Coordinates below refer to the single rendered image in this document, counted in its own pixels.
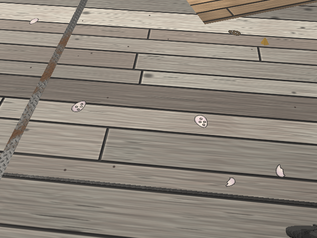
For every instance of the right robot hand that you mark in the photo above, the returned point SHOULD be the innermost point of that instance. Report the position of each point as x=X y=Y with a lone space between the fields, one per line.
x=302 y=231

